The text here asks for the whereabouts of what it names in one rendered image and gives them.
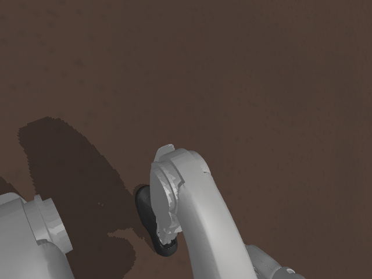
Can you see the right robot hand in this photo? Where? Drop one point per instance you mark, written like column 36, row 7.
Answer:
column 264, row 265

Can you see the right robot foot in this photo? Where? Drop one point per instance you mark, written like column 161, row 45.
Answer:
column 148, row 219

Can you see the right robot arm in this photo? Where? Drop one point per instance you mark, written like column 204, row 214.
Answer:
column 286, row 273

